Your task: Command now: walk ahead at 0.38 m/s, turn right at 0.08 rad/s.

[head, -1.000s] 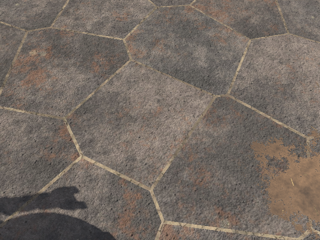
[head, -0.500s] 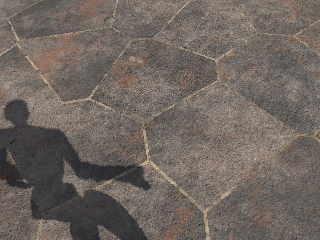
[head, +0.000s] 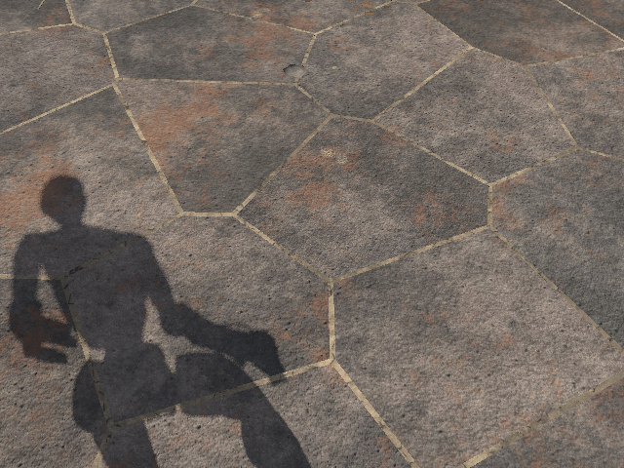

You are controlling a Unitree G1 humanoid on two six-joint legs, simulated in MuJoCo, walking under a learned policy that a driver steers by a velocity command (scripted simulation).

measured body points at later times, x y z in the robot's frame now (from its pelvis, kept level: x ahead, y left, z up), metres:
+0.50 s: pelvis +0.21 -0.10 +0.00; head +0.26 -0.13 +0.44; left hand +0.37 +0.15 -0.10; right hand +0.32 -0.40 -0.10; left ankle +0.35 +0.05 -0.68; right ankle +0.19 -0.16 -0.75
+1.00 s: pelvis +0.34 -0.11 -0.01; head +0.38 -0.13 +0.44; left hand +0.62 +0.05 -0.11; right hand +0.33 -0.43 -0.11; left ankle +0.46 -0.05 -0.75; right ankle +0.26 -0.23 -0.70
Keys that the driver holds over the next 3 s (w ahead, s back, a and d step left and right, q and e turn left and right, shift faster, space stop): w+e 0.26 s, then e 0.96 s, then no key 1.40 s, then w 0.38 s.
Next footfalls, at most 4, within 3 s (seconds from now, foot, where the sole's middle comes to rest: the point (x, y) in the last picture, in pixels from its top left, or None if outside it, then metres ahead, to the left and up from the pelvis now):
0.22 right None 0.23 -0.17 -0.79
0.72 left None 0.49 -0.07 -0.79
1.14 right None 0.30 -0.25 -0.79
1.58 left None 0.46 -0.08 -0.79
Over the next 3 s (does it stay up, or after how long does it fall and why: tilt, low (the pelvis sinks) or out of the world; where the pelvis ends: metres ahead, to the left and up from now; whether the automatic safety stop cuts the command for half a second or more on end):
stays up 0.38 -0.22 -0.01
